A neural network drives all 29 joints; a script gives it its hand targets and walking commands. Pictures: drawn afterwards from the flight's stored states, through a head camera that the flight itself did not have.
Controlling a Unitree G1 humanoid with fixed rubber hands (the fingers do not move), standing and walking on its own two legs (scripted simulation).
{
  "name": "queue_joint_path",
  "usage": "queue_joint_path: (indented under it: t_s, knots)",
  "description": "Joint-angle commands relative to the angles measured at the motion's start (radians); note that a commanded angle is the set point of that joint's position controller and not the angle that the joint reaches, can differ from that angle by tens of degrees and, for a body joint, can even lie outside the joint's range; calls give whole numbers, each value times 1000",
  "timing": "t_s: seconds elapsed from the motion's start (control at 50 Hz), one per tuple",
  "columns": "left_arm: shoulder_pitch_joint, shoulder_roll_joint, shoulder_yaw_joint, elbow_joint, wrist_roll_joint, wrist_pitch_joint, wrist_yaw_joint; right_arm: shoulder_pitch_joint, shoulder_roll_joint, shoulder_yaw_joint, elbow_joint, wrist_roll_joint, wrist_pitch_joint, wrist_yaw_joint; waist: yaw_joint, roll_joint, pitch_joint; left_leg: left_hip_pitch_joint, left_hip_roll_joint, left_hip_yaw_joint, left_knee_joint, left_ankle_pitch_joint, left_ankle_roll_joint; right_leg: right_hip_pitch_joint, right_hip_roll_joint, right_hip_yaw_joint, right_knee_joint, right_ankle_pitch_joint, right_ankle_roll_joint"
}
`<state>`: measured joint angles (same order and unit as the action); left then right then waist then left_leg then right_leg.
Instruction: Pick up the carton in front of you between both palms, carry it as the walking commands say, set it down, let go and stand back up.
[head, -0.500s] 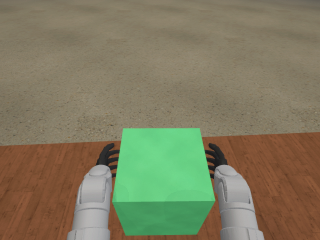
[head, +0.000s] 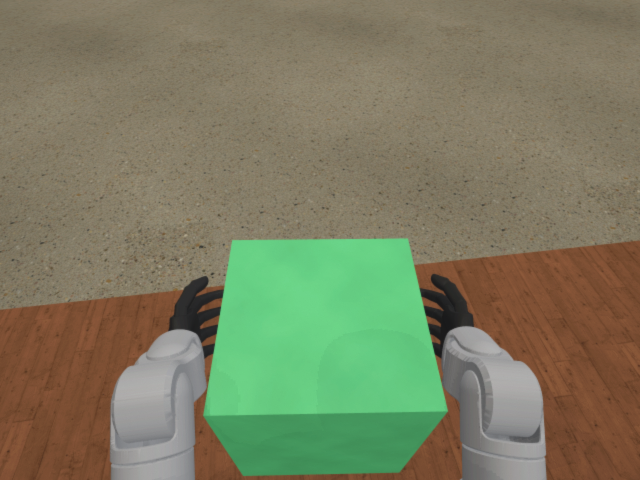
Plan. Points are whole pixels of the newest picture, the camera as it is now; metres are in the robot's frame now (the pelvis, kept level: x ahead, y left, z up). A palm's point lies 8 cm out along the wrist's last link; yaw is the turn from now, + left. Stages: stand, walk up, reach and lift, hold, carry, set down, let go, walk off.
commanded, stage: carry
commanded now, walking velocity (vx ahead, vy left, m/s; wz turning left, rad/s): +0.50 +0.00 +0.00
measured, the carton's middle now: (321, 363) +0.27 +0.00 +0.01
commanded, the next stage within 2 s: none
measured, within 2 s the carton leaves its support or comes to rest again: neither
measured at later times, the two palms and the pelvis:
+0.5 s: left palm (207, 180) +0.58 +0.18 +0.06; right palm (383, 173) +0.59 -0.12 +0.06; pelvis +0.32 +0.03 -0.02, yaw +0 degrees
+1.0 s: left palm (230, 56) +0.97 +0.18 +0.11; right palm (360, 53) +0.98 -0.12 +0.10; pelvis +0.64 +0.02 -0.03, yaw +2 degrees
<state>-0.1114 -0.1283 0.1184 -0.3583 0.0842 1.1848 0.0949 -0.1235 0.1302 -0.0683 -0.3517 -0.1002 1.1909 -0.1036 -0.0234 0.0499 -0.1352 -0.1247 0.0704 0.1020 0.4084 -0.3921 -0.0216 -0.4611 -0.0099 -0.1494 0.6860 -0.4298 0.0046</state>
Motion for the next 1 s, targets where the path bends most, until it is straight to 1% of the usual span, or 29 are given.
queue_joint_path:
  t_s: [0.0,0.02,0.04,0.06,0.08,0.1,0.12,0.14,0.16,0.2,0.28,0.36,0.42,0.44,0.46,0.48,0.5,0.52,0.54,0.56,0.58,0.62,0.7,0.76,0.88,0.92,0.94,0.96,0.98]
  knots:
    - [-453,-860,-722,-73,-388,10,-244,-498,849,693,-129,420,15,247,32,78,-224,40,137,-16,48,522,78,287,68,-119,-268,268,-14]
    - [-445,-847,-709,-65,-377,16,-239,-477,829,693,-127,428,23,250,34,21,-273,-121,102,55,171,480,43,546,39,-96,-257,268,-28]
    - [-408,-824,-690,-48,-359,23,-232,-508,798,690,-138,429,34,257,63,-150,-289,-291,30,104,427,228,0,662,-172,233,-395,13,-63]
    - [-442,-816,-671,-34,-337,24,-226,-565,793,696,-150,442,48,266,57,-359,-245,-558,-81,59,631,-78,-20,732,-386,682,-489,101,-193]
    - [-476,-825,-669,-51,-341,35,-222,-580,798,696,-122,448,57,271,54,-249,-213,-630,-12,-60,772,-121,24,715,-444,700,-465,194,-258]
    - [-498,-844,-678,-55,-347,42,-222,-567,809,684,-92,449,60,277,52,-162,-189,-660,23,-85,816,-96,48,675,-422,615,-434,321,-258]
    - [-511,-859,-692,-55,-352,46,-225,-555,823,678,-69,441,59,279,53,-83,-188,-661,47,-90,792,-36,54,658,-392,519,-428,400,-230]
    - [-534,-879,-705,-57,-363,45,-230,-543,848,673,-48,432,54,278,51,-59,-184,-645,60,-88,727,21,51,637,-365,434,-442,455,-198]
    - [-537,-896,-715,-58,-377,44,-236,-521,875,671,-29,420,48,275,48,-74,-183,-616,56,-72,650,56,42,621,-332,355,-458,487,-165]
    - [-539,-917,-735,-67,-404,40,-253,-484,910,664,-15,387,33,263,46,-129,-176,-598,23,-21,551,100,31,629,-290,263,-460,582,-136]
    - [-509,-907,-739,-57,-423,34,-284,-426,929,654,-1,326,10,237,47,-171,-119,-583,-20,58,324,215,23,621,-232,126,-460,698,-128]
    - [-479,-889,-731,-47,-417,28,-293,-433,922,666,-29,329,6,233,47,-221,-56,-409,-62,142,134,348,50,542,-207,29,-455,827,-105]
    - [-468,-883,-728,-60,-405,24,-292,-425,923,676,-35,350,2,242,24,-233,-149,-90,-129,205,67,371,70,497,-183,-73,-207,1022,-54]
    - [-469,-882,-729,-64,-399,23,-293,-426,919,677,-37,354,0,248,6,-189,-200,88,-127,205,46,308,72,411,-152,-96,-37,922,-35]
    - [-477,-871,-731,-58,-388,21,-295,-417,924,677,-32,352,2,255,-18,-89,-256,241,41,-26,39,148,82,261,-128,-66,191,625,-17]
    - [-485,-885,-750,-83,-395,24,-293,-421,912,671,-14,347,-8,262,-4,177,-321,415,334,-562,-107,-4,244,-37,7,-7,484,150,13]
    - [-491,-883,-750,-72,-386,16,-291,-417,942,679,-12,373,-12,267,-2,159,-289,388,357,-659,-194,95,277,-146,14,113,621,-20,-6]
    - [-492,-910,-753,-63,-386,5,-288,-440,960,691,-39,390,-20,272,2,125,-267,346,337,-531,-171,229,257,-173,-46,154,666,9,-30]
    - [-494,-936,-757,-63,-389,-9,-285,-459,981,707,-48,404,-28,275,3,35,-264,295,306,-431,-144,349,230,-168,-76,159,642,51,-42]
    - [-491,-957,-761,-58,-385,-22,-281,-475,995,718,-63,413,-37,277,8,-21,-250,240,277,-343,-142,406,196,-160,-100,156,580,89,-45]
    - [-481,-970,-764,-51,-380,-33,-275,-486,1000,726,-69,422,-44,280,13,-3,-255,206,254,-275,-151,400,169,-137,-111,151,520,117,-41]
    - [-449,-975,-773,-39,-363,-53,-262,-478,986,739,-75,433,-56,288,12,34,-257,182,230,-194,-164,417,160,-126,-96,113,446,143,-31]
    - [-461,-936,-781,-23,-339,-73,-237,-483,913,739,-51,437,-66,300,0,81,-201,201,194,-98,-169,467,170,-226,-80,50,281,214,-16]
    - [-558,-869,-779,-23,-349,-66,-222,-555,833,723,-31,436,-64,291,-5,85,-139,200,165,-49,-155,527,177,-258,-69,18,146,289,-20]
    - [-862,-711,-705,110,-392,-22,-195,-823,677,631,130,420,-36,228,-19,94,-59,159,159,-8,-89,569,188,-188,-33,-25,-22,376,-80]
    - [-950,-686,-654,185,-404,-8,-187,-924,670,600,197,428,-25,210,5,96,-82,156,164,18,10,738,170,-78,2,-42,-53,332,-106]
    - [-979,-680,-623,233,-405,-3,-184,-978,673,582,230,433,-19,202,31,74,-123,145,144,51,110,825,146,48,39,-64,-105,324,-108]
    - [-994,-681,-592,290,-408,0,-182,-1032,681,563,263,434,-13,196,77,26,-195,120,95,99,309,837,114,228,81,-93,-163,283,-103]
    - [-1036,-690,-567,327,-415,3,-183,-1084,695,546,292,434,-7,191,109,-77,-290,-10,67,91,558,609,93,421,-67,102,-168,154,-107]
